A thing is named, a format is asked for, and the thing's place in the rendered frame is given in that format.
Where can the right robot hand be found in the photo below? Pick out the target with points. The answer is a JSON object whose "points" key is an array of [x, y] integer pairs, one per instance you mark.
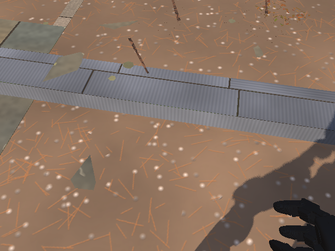
{"points": [[320, 237]]}

